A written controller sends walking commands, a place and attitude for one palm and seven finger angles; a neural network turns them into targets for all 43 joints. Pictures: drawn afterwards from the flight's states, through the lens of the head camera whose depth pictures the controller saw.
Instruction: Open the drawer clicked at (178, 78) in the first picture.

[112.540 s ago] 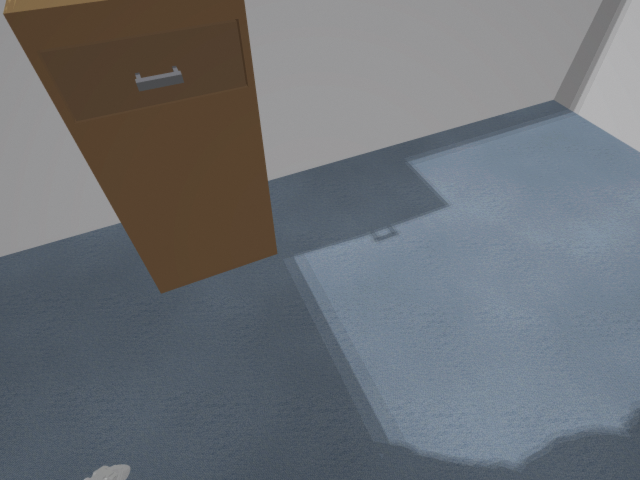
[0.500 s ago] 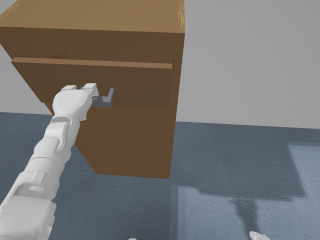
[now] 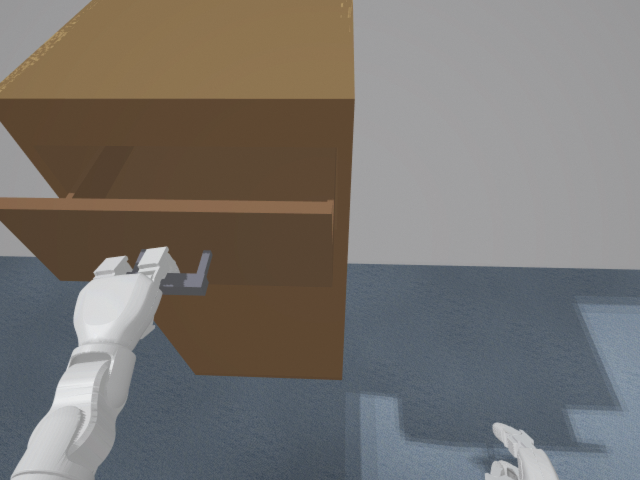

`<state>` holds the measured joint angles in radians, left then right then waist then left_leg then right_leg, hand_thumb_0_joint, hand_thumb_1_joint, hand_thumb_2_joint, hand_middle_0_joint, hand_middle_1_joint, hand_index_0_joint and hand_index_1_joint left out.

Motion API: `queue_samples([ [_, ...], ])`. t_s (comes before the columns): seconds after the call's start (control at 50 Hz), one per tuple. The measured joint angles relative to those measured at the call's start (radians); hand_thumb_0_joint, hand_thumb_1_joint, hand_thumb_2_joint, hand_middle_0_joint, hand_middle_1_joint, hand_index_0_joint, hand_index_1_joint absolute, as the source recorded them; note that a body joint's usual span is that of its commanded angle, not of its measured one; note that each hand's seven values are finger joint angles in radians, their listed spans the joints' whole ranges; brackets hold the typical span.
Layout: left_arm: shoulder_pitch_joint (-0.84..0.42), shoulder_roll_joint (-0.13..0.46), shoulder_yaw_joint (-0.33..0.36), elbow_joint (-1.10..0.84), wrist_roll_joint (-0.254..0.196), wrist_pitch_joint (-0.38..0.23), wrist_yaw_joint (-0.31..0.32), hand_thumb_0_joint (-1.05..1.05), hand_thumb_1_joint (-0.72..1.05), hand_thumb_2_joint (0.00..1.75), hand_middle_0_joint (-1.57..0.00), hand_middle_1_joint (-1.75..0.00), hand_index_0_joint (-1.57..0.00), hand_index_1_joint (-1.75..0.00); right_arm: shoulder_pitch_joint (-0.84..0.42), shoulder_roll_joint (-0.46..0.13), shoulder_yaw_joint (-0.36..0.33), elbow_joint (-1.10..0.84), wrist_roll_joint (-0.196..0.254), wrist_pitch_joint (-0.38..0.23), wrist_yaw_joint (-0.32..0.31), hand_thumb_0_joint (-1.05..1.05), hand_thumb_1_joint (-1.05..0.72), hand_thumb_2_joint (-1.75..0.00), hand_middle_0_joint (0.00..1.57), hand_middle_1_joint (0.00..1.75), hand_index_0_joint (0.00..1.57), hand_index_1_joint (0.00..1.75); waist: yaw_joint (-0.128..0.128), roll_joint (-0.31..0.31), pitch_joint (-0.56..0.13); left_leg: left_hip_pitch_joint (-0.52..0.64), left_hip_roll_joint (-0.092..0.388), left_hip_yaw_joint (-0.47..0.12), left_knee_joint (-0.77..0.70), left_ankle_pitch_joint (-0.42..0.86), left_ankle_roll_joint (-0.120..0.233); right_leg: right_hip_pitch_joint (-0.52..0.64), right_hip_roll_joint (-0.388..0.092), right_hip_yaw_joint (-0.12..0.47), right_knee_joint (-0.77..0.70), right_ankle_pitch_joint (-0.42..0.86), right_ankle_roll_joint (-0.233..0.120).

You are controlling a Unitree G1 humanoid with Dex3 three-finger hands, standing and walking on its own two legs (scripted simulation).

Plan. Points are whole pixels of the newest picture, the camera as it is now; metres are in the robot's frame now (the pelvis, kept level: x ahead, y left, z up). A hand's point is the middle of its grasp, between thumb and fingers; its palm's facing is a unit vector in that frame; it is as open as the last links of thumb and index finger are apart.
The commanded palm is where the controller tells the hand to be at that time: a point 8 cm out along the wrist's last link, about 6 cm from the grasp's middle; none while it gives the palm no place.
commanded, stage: pull the drawer open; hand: left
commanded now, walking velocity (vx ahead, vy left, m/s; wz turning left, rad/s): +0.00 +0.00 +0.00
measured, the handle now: (170, 270) +0.36 +0.21 +0.06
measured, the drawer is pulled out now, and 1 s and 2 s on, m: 0.12 0.30 0.30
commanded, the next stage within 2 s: open the thumb to release the handle in 1.22 s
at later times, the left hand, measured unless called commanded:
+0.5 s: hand (108, 416) +0.19 +0.24 +0.04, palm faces +0.00 -0.07 -1.00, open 5.7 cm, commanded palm +0.14 +0.25 +0.08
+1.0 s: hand out of the picture +0.12 +0.24 +0.04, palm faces +0.02 -0.05 -1.00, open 5.9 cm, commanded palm +0.08 +0.24 +0.08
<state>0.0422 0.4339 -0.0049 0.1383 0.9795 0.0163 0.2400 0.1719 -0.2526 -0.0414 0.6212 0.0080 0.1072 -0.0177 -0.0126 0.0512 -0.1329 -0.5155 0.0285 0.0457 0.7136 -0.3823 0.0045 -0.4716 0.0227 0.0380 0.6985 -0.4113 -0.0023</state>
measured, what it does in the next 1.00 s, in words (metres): stands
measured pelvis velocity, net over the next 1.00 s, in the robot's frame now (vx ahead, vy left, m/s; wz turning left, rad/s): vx -0.03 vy -0.01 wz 0.01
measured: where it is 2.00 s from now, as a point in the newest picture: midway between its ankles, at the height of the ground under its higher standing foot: outside the picture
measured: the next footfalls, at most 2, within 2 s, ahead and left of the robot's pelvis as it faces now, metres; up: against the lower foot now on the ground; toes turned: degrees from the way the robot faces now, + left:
none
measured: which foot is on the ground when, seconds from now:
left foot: down 0.00-1.00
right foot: down 0.00-1.00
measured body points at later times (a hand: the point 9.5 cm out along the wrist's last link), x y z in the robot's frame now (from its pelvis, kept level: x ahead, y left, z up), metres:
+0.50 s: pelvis +0.00 -0.02 -0.01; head +0.03 -0.04 +0.44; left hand +0.18 +0.24 +0.09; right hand +0.22 -0.22 -0.10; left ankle -0.02 +0.11 -0.72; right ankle -0.04 -0.12 -0.72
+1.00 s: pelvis -0.03 -0.01 -0.02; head +0.01 -0.04 +0.43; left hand +0.11 +0.24 +0.09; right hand +0.19 -0.24 -0.12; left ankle -0.02 +0.11 -0.72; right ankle -0.04 -0.12 -0.72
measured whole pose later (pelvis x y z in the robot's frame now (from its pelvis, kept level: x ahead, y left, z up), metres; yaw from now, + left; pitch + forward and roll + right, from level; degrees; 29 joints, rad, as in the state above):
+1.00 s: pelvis -0.03 -0.01 -0.02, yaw +0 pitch +9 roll +1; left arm 0.74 0.46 0.09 -0.33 0.96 -0.10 0.42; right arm 0.12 -0.25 -0.03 0.56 -0.04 0.09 0.01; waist 0.07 0.06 -0.12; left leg -0.59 0.03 0.04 0.85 -0.41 -0.01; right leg -0.57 0.03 0.03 0.87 -0.47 -0.02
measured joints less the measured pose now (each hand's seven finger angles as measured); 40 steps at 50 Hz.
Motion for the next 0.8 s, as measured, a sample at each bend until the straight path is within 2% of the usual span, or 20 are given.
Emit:
queue_samples([
  [0.2, 0.171, -0.021, -0.014, -0.158, 0.012, -0.007, 0.008, 0.02, 0.8, 0.83, -0.42, -1.35, -0.28, -1.35, -0.096, 0.02, 0.031, -0.033, -0.015, -0.032, 0.013, 0.01, -0.91, -0.9, 0.2, 0.29, 0.2, 0.3, 0.054, -0.001, 0.008, 0.024, -0.007, -0.018, 0.01, -0.009, -0.008, 0.027, -0.006, -0.018, 0.019, -0.022, -0.007],
  [0.3, 0.26, -0.011, 0.004, -0.223, 0.009, -0.03, 0.013, 0.02, 0.8, 0.82, -0.42, -1.35, -0.29, -1.35, -0.109, 0.033, 0.048, -0.035, -0.022, -0.038, 0.015, 0.01, -0.9, -0.9, 0.2, 0.3, 0.2, 0.3, 0.068, -0.003, 0.012, 0.03, -0.003, -0.023, 0.015, -0.013, -0.015, 0.032, -0.002, -0.023, 0.028, -0.028, -0.014],
  [0.52, 0.447, 0.014, 0.063, -0.344, -0.008, -0.078, 0.046, 0.01, 0.79, 0.82, -0.42, -1.35, -0.29, -1.35, -0.073, 0.023, 0.047, -0.028, -0.038, -0.034, 0.02, 0.01, -0.9, -0.9, 0.2, 0.3, 0.2, 0.3, 0.075, -0.001, 0.026, 0.008, 0.003, -0.024, 0.043, -0.021, -0.023, 0.005, 0.004, -0.023, 0.067, -0.041, -0.023],
  [0.8, 0.693, 0.036, 0.115, -0.453, -0.046, -0.114, 0.134, 0.01, 0.78, 0.81, -0.42, -1.35, -0.28, -1.33, -0.044, 0.001, 0.016, -0.037, -0.04, -0.012, 0.024, 0.02, -0.9, -0.9, 0.2, 0.29, 0.2, 0.3, 0.065, 0.001, 0.014, -0.038, 0.009, -0.002, 0.087, -0.03, -0.022, -0.058, 0.01, 0.0, 0.126, -0.049, -0.021],
])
